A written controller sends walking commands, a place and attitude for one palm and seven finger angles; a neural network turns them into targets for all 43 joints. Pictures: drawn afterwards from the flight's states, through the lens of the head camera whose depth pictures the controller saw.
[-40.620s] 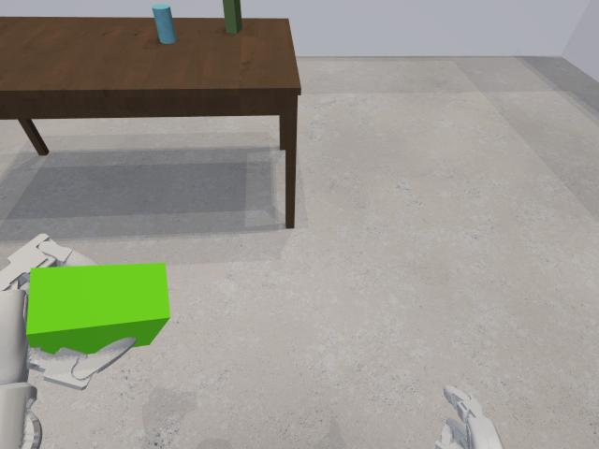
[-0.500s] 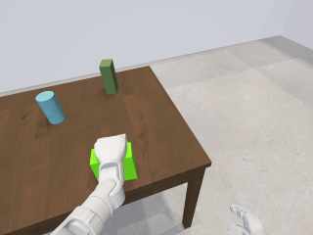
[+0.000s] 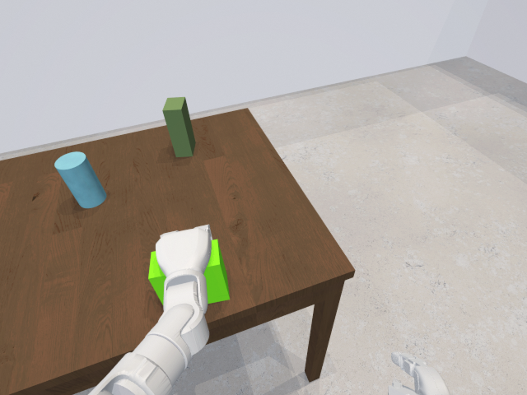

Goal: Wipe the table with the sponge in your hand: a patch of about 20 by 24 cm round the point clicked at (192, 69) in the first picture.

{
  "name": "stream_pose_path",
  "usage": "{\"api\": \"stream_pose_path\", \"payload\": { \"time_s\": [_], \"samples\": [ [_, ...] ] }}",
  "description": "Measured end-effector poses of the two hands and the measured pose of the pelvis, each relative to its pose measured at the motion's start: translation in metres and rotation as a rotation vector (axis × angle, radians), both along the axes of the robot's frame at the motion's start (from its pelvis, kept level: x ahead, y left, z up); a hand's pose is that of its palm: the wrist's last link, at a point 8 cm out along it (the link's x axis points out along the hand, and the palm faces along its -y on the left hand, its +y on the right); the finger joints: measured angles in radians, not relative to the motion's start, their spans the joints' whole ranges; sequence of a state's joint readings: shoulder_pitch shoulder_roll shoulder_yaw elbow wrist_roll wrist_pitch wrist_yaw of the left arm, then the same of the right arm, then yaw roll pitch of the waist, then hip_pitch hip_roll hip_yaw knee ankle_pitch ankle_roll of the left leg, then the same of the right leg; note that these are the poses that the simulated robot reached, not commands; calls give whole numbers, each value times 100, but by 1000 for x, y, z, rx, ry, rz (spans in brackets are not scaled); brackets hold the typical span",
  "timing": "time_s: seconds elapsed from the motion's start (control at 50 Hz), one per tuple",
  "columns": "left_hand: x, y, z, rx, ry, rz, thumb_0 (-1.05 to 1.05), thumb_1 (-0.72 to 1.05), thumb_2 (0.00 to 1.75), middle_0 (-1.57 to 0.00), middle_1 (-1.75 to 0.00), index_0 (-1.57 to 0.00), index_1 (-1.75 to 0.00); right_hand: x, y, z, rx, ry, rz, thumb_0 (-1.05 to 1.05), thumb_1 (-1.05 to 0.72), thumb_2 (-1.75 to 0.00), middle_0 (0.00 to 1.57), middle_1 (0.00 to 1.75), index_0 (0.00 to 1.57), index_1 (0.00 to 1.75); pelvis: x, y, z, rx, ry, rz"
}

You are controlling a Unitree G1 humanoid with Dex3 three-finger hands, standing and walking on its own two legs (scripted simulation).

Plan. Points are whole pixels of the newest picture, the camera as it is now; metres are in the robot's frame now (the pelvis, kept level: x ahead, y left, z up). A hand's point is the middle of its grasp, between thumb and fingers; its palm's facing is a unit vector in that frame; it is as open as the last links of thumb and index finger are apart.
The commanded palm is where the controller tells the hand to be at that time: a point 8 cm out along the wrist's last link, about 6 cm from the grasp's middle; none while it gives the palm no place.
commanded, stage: slide back across to the middle lane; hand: left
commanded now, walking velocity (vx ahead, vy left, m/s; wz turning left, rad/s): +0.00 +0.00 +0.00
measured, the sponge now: (194, 282) +0.32 +0.17 -0.03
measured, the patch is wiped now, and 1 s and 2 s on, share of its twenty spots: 1.00 1.00 1.00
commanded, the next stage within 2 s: wipe forward along the middle lane in 0.74 s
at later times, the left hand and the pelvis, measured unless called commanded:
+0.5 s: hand (177, 274) +0.31 +0.18 +0.01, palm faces -0.04 -0.10 -0.99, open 10.0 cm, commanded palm +0.27 +0.19 +0.06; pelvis +0.00 +0.00 +0.00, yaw -1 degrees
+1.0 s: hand (144, 286) +0.28 +0.24 +0.01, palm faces -0.08 -0.09 -0.99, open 10.0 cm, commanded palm +0.27 +0.24 +0.05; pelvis +0.00 -0.01 +0.00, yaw +0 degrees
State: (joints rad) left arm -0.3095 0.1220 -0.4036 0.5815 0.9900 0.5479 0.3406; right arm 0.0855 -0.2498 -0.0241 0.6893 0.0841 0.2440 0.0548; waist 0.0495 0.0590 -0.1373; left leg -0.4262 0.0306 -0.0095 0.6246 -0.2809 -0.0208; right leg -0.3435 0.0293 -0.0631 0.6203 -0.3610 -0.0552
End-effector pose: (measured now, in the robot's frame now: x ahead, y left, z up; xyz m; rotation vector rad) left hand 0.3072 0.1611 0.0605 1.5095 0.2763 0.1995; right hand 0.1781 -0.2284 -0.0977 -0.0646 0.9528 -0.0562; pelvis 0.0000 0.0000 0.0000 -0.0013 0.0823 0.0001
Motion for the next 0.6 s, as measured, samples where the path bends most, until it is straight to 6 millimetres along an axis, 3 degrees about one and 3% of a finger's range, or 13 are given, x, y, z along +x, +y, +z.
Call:
{"api": "stream_pose_path", "payload": {
  "time_s": [0.3,0.6],
  "samples": [
    [-4,5,3,-28,-6,-1,0,-47,103,-71,-136,-72,-137,-3,6,1,11,-18,-10,1,-91,-90,20,30,20,30,-2,1,1,1,-13,-7],
    [-26,33,9,-53,6,49,-1,-47,103,-71,-136,-73,-137,16,-4,16,-18,-95,-3,1,-91,-90,20,30,20,30,2,-4,5,6,-47,-13]
  ]
}}
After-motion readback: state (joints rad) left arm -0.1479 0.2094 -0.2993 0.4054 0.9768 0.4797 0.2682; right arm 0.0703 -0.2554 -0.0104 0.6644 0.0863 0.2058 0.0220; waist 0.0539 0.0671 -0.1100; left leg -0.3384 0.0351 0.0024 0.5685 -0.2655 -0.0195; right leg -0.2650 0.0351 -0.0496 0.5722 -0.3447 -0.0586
